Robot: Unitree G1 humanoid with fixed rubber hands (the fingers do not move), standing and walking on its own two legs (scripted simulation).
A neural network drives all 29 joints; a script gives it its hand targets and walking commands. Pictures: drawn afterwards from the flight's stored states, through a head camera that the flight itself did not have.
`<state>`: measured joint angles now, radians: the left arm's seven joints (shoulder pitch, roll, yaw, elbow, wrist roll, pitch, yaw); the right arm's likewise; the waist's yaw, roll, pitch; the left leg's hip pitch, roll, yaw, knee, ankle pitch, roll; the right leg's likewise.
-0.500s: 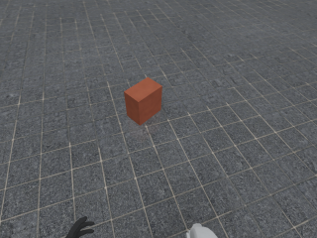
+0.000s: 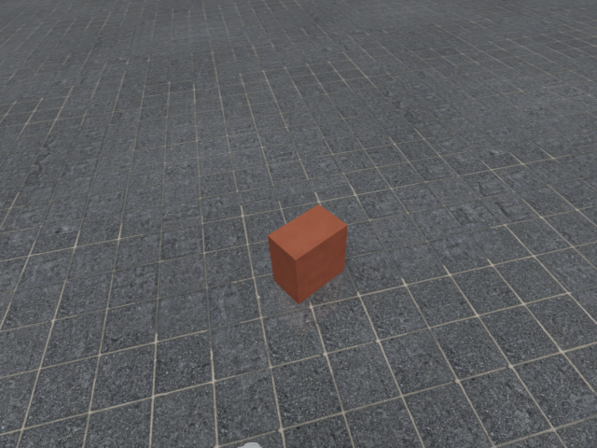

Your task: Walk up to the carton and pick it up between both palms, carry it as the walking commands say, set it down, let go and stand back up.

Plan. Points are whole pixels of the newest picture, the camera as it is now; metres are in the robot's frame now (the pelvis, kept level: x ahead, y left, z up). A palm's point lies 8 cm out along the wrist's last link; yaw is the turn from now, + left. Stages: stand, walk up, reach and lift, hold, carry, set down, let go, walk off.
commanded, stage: walk up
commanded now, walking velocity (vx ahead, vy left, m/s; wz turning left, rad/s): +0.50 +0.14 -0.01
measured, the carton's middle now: (308, 254) +0.98 +0.05 -0.63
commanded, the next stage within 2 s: none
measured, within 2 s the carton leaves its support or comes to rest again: neither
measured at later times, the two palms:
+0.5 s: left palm (156, 356) +0.32 +0.30 -0.13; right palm (467, 437) +0.19 -0.19 -0.08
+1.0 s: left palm (198, 292) +0.43 +0.25 -0.10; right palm (461, 289) +0.46 -0.27 -0.13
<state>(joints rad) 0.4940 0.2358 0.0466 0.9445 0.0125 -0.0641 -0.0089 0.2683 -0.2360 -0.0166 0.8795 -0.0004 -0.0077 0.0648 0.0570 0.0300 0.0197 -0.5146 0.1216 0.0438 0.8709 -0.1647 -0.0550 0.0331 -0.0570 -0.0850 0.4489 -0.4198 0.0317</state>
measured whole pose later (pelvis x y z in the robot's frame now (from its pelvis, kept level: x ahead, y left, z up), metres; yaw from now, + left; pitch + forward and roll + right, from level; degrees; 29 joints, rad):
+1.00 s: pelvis +0.42 -0.02 +0.01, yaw +0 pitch -3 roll +2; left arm 0.35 0.24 0.05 0.94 0.01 -0.06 -0.01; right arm 0.33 -0.25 -0.02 0.88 0.00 -0.01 0.02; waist 0.02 0.02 0.04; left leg -0.44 0.09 0.03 1.12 -0.35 -0.02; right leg -0.18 -0.07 -0.07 0.54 -0.31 0.00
